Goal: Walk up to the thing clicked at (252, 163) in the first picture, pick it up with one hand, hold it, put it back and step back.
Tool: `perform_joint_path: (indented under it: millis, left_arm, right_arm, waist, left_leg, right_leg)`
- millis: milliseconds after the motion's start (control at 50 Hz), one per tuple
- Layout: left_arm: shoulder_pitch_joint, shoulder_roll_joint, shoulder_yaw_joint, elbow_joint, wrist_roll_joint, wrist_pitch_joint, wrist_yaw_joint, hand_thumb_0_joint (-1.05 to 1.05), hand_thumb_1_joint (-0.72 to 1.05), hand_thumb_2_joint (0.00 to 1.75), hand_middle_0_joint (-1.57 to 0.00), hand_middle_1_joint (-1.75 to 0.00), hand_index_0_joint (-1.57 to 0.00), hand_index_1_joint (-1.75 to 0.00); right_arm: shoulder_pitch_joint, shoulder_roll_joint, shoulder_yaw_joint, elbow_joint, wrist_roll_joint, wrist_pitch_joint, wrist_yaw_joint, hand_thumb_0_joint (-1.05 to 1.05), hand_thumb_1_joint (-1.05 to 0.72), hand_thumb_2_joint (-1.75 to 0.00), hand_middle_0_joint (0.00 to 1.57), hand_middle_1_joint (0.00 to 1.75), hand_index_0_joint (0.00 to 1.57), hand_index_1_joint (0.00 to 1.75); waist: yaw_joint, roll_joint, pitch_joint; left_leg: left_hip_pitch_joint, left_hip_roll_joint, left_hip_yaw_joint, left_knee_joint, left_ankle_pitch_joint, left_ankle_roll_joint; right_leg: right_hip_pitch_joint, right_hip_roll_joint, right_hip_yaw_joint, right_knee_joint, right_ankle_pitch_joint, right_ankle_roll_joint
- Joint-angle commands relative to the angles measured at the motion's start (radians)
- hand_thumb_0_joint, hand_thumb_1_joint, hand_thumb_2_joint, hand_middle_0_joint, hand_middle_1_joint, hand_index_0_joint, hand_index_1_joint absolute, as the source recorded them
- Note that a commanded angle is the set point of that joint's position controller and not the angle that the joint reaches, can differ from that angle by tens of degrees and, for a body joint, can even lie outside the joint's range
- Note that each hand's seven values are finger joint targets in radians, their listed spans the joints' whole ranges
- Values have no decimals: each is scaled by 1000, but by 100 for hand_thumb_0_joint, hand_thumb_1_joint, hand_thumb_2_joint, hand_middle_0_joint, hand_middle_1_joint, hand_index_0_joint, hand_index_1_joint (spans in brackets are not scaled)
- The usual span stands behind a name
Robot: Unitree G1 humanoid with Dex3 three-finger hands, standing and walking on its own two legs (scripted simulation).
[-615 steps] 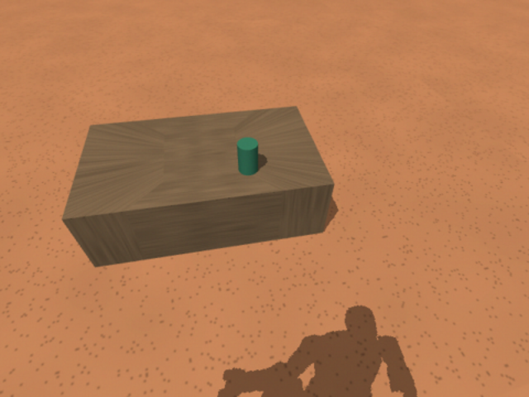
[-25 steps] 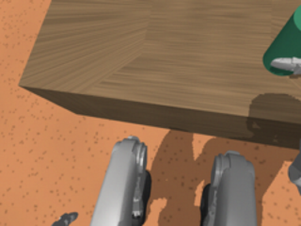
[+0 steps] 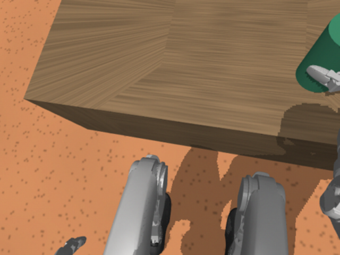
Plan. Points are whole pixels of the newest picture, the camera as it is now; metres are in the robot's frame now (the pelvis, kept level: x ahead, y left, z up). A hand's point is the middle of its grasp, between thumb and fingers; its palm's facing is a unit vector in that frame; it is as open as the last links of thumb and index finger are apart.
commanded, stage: settle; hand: right
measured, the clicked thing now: (333, 56) +0.54 -0.24 +0.00
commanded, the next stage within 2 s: lift in 1.24 s
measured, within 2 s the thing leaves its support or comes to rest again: leaves its support in 0.16 s
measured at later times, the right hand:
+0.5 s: hand out of the picture +0.55 -0.25 +0.07, palm faces +0.25 +0.97 -0.05, open 11.4 cm
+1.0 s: hand out of the picture +0.54 -0.24 +0.09, palm faces +0.24 +0.97 -0.05, open 11.5 cm
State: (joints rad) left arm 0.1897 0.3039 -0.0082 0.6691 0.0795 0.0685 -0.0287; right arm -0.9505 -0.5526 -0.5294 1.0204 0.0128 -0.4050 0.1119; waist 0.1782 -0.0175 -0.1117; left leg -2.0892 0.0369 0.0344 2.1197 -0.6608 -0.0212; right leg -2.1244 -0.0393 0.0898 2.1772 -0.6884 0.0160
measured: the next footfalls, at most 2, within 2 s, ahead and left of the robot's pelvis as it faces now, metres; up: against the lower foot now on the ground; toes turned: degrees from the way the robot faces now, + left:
none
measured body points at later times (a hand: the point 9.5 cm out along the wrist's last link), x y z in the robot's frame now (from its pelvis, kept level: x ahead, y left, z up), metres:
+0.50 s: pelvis +0.02 +0.00 +0.07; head +0.24 -0.04 +0.46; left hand +0.09 +0.30 -0.04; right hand +0.53 -0.30 +0.07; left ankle +0.10 +0.13 -0.37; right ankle +0.08 -0.13 -0.37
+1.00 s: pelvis +0.02 +0.00 +0.10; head +0.25 -0.03 +0.49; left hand +0.09 +0.29 -0.02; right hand +0.52 -0.29 +0.09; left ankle +0.10 +0.13 -0.37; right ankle +0.08 -0.13 -0.37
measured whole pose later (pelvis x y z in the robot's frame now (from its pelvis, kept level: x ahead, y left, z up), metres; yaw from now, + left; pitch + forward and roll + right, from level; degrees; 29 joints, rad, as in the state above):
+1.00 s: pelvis +0.02 +0.00 +0.10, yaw +0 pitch +37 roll +4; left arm 0.20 0.28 0.01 0.67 0.06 0.00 0.00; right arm -0.82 -0.47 -0.50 0.92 0.04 -0.37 0.08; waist 0.16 -0.02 -0.15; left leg -1.80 0.02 0.03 1.81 -0.64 -0.02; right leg -1.82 -0.07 0.05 1.86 -0.68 0.01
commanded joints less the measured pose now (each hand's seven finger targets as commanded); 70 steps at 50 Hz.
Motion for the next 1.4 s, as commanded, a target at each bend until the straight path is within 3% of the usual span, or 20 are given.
perform_joint_path:
  millis: [0, 160, 220, 260, 320, 380, 440, 480, 520, 620, 660, 680, 800, 980, 1000, 1040, 1120, 1340, 1360, 1380]
  left_arm:
    - [215, 234, 94, -24, 1, -6, 25, 0, 88, 91, -20, -29, -19, -30]
    - [204, 229, 110, -25, -9, -39, 44, 0, 88, 91, -20, -29, -19, -30]
    - [189, 212, 101, -16, -10, -56, 49, 0, 88, 91, -20, -29, -19, -30]
    - [196, 220, 108, -12, -9, -63, 54, 0, 88, 92, -20, -29, -19, -30]
    - [190, 217, 106, -1, -7, -72, 52, 0, 89, 91, -20, -29, -19, -30]
    - [197, 217, 103, -12, -7, -73, 53, 0, 88, 91, -19, -29, -19, -30]
    - [197, 212, 99, -11, -12, -73, 50, 0, 89, 91, -19, -29, -19, -30]
    - [204, 212, 98, -18, -17, -69, 49, 0, 88, 91, -20, -29, -19, -30]
    - [204, 213, 100, -18, -16, -68, 46, 0, 89, 91, -19, -29, -19, -30]
    - [211, 211, 99, -35, -19, -61, 40, 0, 89, 90, -19, -29, -19, -30]
    - [206, 204, 99, -40, -24, -64, 40, 0, 89, 90, -19, -29, -19, -30]
    - [212, 201, 99, -43, -24, -63, 41, 0, 89, 90, -19, -29, -19, -30]
    - [224, 197, 101, -38, -19, -68, 47, 0, 90, 90, -19, -29, -19, -30]
    - [198, 190, 95, -31, -14, -80, 52, 0, 90, 90, -19, -29, -19, -29]
    - [190, 188, 96, -34, -14, -83, 53, 0, 90, 90, -19, -29, -19, -29]
    - [192, 184, 93, -38, -17, -83, 55, 0, 90, 90, -19, -29, -19, -29]
    - [203, 184, 94, -24, -16, -89, 55, 0, 90, 90, -19, -29, -19, -29]
    - [188, 178, 95, -30, -19, -90, 48, 0, 92, 89, -20, -31, -21, -30]
    - [191, 183, 97, -30, -17, -88, 48, 0, 92, 88, -20, -31, -22, -30]
    - [184, 181, 95, -35, -18, -90, 49, 0, 92, 88, -20, -31, -22, -30]
  right_arm:
    - [-461, -313, -25, -358, 41, -86, 2, 0, -13, -128, 129, 142, 134, 142]
    - [-491, -342, -23, -546, 83, -77, -26, 0, -4, -119, 128, 136, 132, 136]
    - [-438, -291, -6, -479, 100, -73, -35, 0, -6, -120, 127, 136, 132, 136]
    - [-497, -321, -9, -538, 95, -89, -45, 0, -5, -117, 125, 133, 130, 133]
    - [-430, -269, 15, -451, 88, -84, -42, 0, -5, -117, 123, 132, 128, 132]
    - [-456, -318, -13, -456, 84, -95, -42, 0, -3, -117, 123, 132, 128, 132]
    - [-417, -245, 13, -361, 85, -80, -23, 0, -7, -119, 123, 133, 128, 133]
    - [-480, -330, -32, -424, 77, -94, -24, 0, -7, -119, 124, 133, 128, 134]
    - [-398, -262, -8, -325, 74, -80, -11, 0, -10, -120, 125, 135, 130, 135]
    - [-453, -308, -39, -396, 75, -92, -2, 0, -8, -121, 123, 135, 128, 135]
    - [-408, -250, -8, -350, 81, -83, 4, 0, -11, -122, 123, 135, 128, 135]
    - [-445, -289, -37, -406, 86, -92, -1, 0, -11, -125, 121, 136, 126, 136]
    - [-417, -288, -23, -455, 84, -97, -13, 0, -11, -126, 120, 137, 125, 137]
    - [-410, -299, -31, -481, 84, -118, -45, 0, -12, -125, 118, 136, 123, 136]
    - [-399, -254, -3, -464, 89, -115, -39, 0, -11, -126, 119, 137, 124, 137]
    - [-416, -287, -22, -475, 92, -120, -42, 0, -11, -128, 118, 138, 124, 138]
    - [-380, -236, 1, -417, 90, -113, -31, 0, -10, -131, 120, 141, 125, 141]
    - [-357, -202, 9, -385, 87, -117, -18, 0, -12, -132, 127, 143, 131, 144]
    - [-384, -245, -17, -432, 89, -126, -25, 0, -12, -129, 126, 141, 129, 141]
    - [-356, -219, 8, -410, 89, -124, -22, 0, -13, -128, 124, 140, 128, 140]
  waist:
    - [-8, -234, -860]
    - [-22, -237, -889]
    - [-14, -200, -836]
    - [-23, -233, -861]
    - [-14, -244, -796]
    - [-22, -232, -838]
    - [-7, -225, -792]
    - [-24, -241, -817]
    - [-16, -218, -799]
    - [-26, -236, -824]
    - [-9, -190, -820]
    - [-14, -179, -831]
    - [-22, -199, -875]
    - [-43, -263, -837]
    - [-30, -251, -831]
    - [-29, -214, -840]
    - [-16, -212, -822]
    - [-25, -206, -772]
    - [-41, -226, -797]
    - [-39, -225, -812]
  left_leg:
    - [496, -28, 31, -252, 269, 55]
    - [555, -32, 13, -333, 282, 51]
    - [565, -37, 10, -362, 295, 46]
    - [553, -36, 8, -368, 288, 50]
    - [510, -39, 18, -383, 278, 54]
    - [576, -38, 11, -400, 298, 54]
    - [561, -37, 17, -409, 295, 57]
    - [579, -37, 14, -422, 293, 59]
    - [570, -38, 21, -418, 314, 60]
    - [600, -37, 14, -444, 321, 60]
    - [635, -38, 15, -463, 321, 54]
    - [669, -37, 9, -472, 325, 51]
    - [715, -42, 0, -495, 387, 46]
    - [623, -46, 16, -499, 291, 58]
    - [623, -47, 18, -508, 295, 57]
    - [683, -48, 10, -524, 320, 53]
    - [679, -46, 9, -520, 359, 53]
    - [661, -48, 14, -543, 307, 58]
    - [668, -47, 11, -543, 312, 59]
    - [685, -46, 10, -551, 322, 57]
  right_leg:
    - [599, 7, -50, -276, 265, -30]
    - [689, 3, -51, -345, 272, -36]
    - [671, 4, -50, -353, 274, -42]
    - [726, 4, -50, -376, 285, -36]
    - [775, 3, -38, -405, 302, -31]
    - [779, 3, -38, -421, 316, -34]
    - [784, 5, -33, -443, 325, -30]
    - [797, 2, -29, -457, 331, -31]
    - [818, 1, -25, -455, 373, -29]
    - [827, 3, -27, -472, 379, -33]
    - [809, 5, -31, -477, 354, -38]
    - [781, 5, -35, -477, 335, -42]
    - [851, 1, -46, -482, 402, -42]
    - [934, -3, -20, -544, 369, -28]
    - [933, -1, -20, -543, 364, -29]
    - [894, 1, -29, -541, 361, -37]
    - [909, -1, -30, -534, 410, -36]
    - [898, 2, -29, -573, 357, -33]
    - [924, 0, -28, -574, 373, -33]
    - [937, 4, -31, -573, 379, -33]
